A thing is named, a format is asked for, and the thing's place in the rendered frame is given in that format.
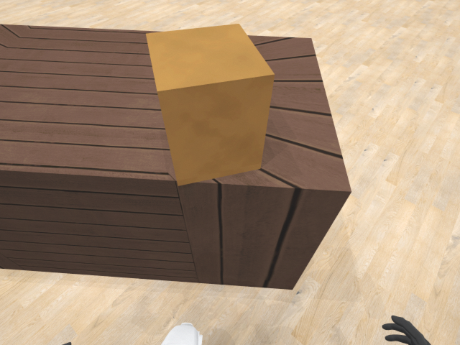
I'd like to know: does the left robot thigh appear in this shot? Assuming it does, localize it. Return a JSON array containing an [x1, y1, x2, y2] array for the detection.
[[161, 325, 203, 345]]

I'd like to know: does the pedestal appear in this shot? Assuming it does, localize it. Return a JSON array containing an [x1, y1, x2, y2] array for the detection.
[[0, 24, 351, 290]]

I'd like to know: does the right robot hand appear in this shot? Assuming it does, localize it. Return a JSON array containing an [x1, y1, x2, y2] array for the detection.
[[382, 316, 431, 345]]

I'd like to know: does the carton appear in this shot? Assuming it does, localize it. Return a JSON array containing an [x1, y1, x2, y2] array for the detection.
[[146, 24, 275, 186]]

